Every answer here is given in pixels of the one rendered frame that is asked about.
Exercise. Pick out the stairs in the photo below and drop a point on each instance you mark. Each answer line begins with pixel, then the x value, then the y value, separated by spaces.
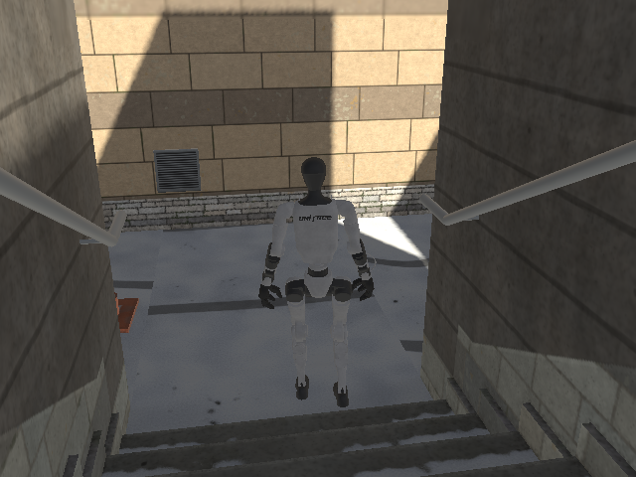
pixel 417 439

